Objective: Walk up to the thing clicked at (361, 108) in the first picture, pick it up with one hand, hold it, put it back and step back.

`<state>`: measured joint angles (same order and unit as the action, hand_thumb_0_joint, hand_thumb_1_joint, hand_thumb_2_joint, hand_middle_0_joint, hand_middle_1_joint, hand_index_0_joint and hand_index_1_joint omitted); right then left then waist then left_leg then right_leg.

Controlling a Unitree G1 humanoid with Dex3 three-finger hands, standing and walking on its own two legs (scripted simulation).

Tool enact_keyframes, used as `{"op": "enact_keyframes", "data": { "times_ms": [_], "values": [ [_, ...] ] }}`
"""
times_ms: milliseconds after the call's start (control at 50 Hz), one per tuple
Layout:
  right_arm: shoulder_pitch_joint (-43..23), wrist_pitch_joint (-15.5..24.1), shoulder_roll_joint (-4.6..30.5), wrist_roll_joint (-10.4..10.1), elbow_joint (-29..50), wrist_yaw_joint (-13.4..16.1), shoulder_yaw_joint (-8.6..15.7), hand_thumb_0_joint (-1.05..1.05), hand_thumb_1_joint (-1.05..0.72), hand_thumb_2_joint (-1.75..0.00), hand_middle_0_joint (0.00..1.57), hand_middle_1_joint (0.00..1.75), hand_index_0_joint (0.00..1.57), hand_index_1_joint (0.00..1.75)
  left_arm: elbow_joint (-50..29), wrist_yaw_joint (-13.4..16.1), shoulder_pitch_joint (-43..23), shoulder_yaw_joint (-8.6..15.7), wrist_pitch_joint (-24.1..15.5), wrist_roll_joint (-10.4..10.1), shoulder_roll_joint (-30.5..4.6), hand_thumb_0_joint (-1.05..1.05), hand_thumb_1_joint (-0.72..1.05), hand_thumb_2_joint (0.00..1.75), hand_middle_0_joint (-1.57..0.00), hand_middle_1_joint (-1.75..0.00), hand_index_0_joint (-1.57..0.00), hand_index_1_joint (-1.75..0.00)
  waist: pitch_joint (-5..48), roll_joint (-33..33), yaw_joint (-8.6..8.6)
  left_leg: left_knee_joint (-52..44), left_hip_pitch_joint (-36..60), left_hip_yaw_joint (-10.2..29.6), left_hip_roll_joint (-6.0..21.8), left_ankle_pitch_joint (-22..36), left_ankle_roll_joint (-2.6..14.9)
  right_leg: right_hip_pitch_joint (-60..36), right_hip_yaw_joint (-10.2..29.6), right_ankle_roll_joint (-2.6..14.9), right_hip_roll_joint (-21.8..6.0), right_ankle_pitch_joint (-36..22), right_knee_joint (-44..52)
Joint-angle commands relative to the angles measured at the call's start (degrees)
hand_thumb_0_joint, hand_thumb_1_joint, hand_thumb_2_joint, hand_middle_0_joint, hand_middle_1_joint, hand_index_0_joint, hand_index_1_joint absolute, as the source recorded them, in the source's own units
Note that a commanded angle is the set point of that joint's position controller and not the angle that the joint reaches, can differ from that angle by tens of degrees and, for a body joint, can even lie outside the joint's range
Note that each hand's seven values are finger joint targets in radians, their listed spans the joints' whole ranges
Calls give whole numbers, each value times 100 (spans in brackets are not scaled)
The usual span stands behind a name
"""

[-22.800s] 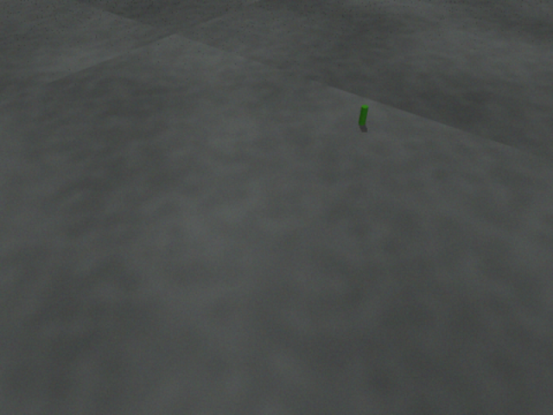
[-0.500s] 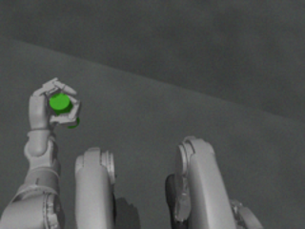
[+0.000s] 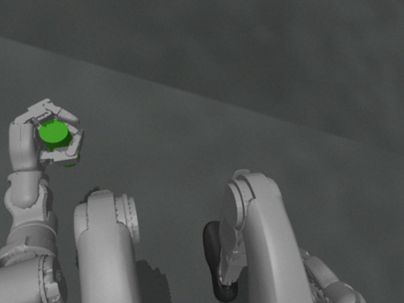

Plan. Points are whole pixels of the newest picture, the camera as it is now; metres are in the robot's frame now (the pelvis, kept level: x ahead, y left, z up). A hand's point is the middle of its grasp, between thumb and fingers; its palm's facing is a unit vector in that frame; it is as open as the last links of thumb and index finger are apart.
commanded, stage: crouch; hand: left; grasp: from the side
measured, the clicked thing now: (62, 145) +0.43 +0.23 -0.12
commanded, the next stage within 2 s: lower in 0.02 s
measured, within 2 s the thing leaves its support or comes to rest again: rests again in 1.64 s
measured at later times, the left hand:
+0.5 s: hand (76, 145) +0.44 +0.21 -0.14, palm faces +0.10 -1.00 -0.02, open 5.8 cm
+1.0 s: hand (79, 148) +0.45 +0.21 -0.18, palm faces +0.13 -0.99 -0.02, open 5.8 cm
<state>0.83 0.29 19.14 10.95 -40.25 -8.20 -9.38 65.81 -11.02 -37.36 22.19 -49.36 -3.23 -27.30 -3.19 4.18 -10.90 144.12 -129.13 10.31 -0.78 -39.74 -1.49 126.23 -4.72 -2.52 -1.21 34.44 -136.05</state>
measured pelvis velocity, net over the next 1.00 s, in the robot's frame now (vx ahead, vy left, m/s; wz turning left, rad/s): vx -0.01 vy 0.01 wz -0.10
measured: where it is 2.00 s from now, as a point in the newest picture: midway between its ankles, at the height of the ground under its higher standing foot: (174, 291)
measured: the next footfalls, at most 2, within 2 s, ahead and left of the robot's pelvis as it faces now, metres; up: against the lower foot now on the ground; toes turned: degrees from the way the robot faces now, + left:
none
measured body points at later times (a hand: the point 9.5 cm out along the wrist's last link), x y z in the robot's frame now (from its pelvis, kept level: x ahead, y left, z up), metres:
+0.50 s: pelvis -0.01 +0.01 -0.01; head +0.23 +0.12 +0.35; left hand +0.43 +0.26 -0.14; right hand +0.11 -0.27 -0.08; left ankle +0.08 +0.13 -0.27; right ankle +0.13 -0.13 -0.27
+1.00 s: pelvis -0.01 +0.01 -0.02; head +0.24 +0.15 +0.32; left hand +0.43 +0.26 -0.18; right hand +0.11 -0.26 -0.07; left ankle +0.08 +0.13 -0.27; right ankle +0.13 -0.13 -0.27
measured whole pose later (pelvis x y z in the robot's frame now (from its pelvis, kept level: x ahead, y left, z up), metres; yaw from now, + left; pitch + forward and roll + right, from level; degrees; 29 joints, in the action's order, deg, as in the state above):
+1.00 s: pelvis -0.01 +0.01 -0.02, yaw -6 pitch +14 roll -16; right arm -8.3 0.0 21.4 19.6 -34.6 -9.6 -26.2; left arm 83.0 -0.1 -39.2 24.0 -63.4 -1.8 -42.8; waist -16.6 12.8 -16.5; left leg 151.4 -127.0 19.0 -1.2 -40.3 -1.1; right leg 120.4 -11.4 -4.5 1.3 32.1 -136.3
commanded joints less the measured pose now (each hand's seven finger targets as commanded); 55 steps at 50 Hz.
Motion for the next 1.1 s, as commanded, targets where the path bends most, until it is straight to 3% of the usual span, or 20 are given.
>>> {"op": "enact_keyframes", "data": {
  "times_ms": [0, 120, 160, 180, 240, 260, 400, 500, 560, 600, 740, 820, 940, 1000, 1080],
  "values": [
    [604, 30, 1574, 62, 249, 41, 392, 0, -89, -91, 20, 30, 20, 30, -1029, 114, -1612, 49, -512, -106, -916, 0, 59, 133, -130, -140, -130, -140, 3625, -1561, -243, -1721, 2213, -470, 25, 528, 119, -2029, -585, 382, 211, -698, 1124],
    [450, -5, 1648, 130, 302, 12, 271, 0, -90, -90, 20, 30, 20, 30, -1006, 224, -1700, 73, -619, -89, -1110, 0, 53, 130, -132, -143, -133, -142, 3454, -1681, -325, -1674, 2178, -382, 44, 461, 116, -1993, -656, 377, 212, -651, 1062],
    [414, -13, 1698, 152, 324, -11, 198, 0, -91, -91, 20, 30, 20, 30, -624, 270, -1474, -4, -613, -65, -1030, 0, 49, 131, -134, -145, -135, -144, 3243, -1588, -422, -1649, 2124, -331, 52, 429, 104, -1936, -704, 375, 215, -640, 1035],
    [395, -21, 1725, 180, 349, -17, 154, 0, -90, -91, 20, 30, 20, 30, -550, 312, -1425, 69, -666, -64, -1088, 0, 48, 131, -132, -143, -133, -143, 3194, -1585, -450, -1637, 2162, -282, 62, 446, 98, -1928, -740, 372, 227, -657, 1025],
    [329, -21, 1756, 228, 384, -48, 6, 0, -90, -90, 20, 30, 20, 30, -437, 423, -1658, 115, -824, -72, -1304, 0, 49, 130, -132, -143, -133, -143, 3145, -1495, -532, -1562, 2057, -221, 69, 463, 106, -2067, -783, 358, 253, -673, 1021],
    [268, -16, 1768, 258, 420, -52, -46, 0, -90, -90, 20, 30, 20, 30, -322, 413, -1651, 26, -870, -81, -1264, 0, 50, 130, -133, -143, -133, -143, 3137, -1461, -600, -1488, 2067, -225, 66, 443, 121, -2096, -787, 342, 267, -684, 1045],
    [-9, 2, 1883, 446, 481, -44, -348, 0, -90, -90, 20, 30, 20, 30, -36, 512, -1828, 272, -1246, -76, -1797, 0, 52, 130, -132, -142, -133, -142, 2970, -1759, -706, -1379, 2086, -146, 118, 336, 96, -2268, -894, 330, 322, -640, 976],
    [-169, 18, 2009, 549, 532, -37, -516, 0, -90, -90, 20, 30, 20, 30, 320, 579, -1660, 243, -1407, -63, -1901, 0, 56, 130, -131, -142, -132, -141, 2670, -1844, -826, -1380, 2123, -22, 136, 259, 66, -2208, -1042, 328, 338, -645, 931],
    [-237, 7, 2048, 614, 554, -46, -610, 0, -91, -91, 20, 30, 20, 30, 371, 626, -1560, 248, -1497, -58, -1954, 0, 54, 132, -133, -143, -133, -143, 2708, -1924, -815, -1326, 2346, 44, 157, 563, 13, -2237, -1084, 328, 352, -883, 857],
    [-222, 1, 2110, 656, 541, -39, -664, 0, -90, -90, 20, 30, 20, 30, 484, 667, -1437, 212, -1534, -34, -1947, 0, 57, 133, -132, -144, -133, -143, 2636, -2029, -897, -1345, 2499, 128, 173, 739, -23, -2267, -1147, 319, 346, -1054, 803],
    [-408, -25, 2208, 772, 597, -39, -842, 0, -90, -90, 20, 30, 20, 30, 586, 915, -1641, 240, -1712, 31, -2207, 0, 58, 138, -136, -148, -136, -147, 2367, -2078, -1066, -1324, 2505, 289, 216, 553, -33, -2223, -1264, 288, 365, -960, 801],
    [-500, -24, 2181, 830, 609, -40, -950, 0, -90, -90, 20, 30, 20, 30, 659, 1014, -1567, 281, -1822, 34, -2316, 0, 60, 137, -133, -145, -134, -145, 2384, -2014, -1060, -1203, 2424, 271, 206, 640, -2, -2411, -1273, 271, 414, -1068, 831],
    [-581, -53, 2247, 888, 649, -43, -1063, 0, -90, -90, 20, 30, 20, 30, 894, 1103, -1566, 168, -1883, 108, -2397, 0, 61, 139, -136, -148, -136, -148, 2078, -1987, -1198, -1232, 2357, 377, 240, 460, 3, -2331, -1360, 254, 442, -944, 852],
    [-591, -52, 2238, 911, 686, -36, -1120, 0, -90, -90, 20, 30, 20, 30, 919, 1131, -1493, 213, -1917, 81, -2471, 0, 62, 138, -133, -146, -134, -145, 2193, -1955, -1155, -1167, 2385, 369, 241, 580, 9, -2487, -1354, 248, 473, -1048, 871],
    [-728, -35, 2273, 913, 733, -34, -1159, 0, -89, -90, 20, 30, 20, 30, 1006, 1170, -1542, 182, -1962, 83, -2517, 0, 62, 138, -135, -146, -135, -146, 1865, -1904, -1213, -1215, 2225, 436, 254, 254, 27, -2274, -1416, 249, 484, -820, 908]
  ]
}}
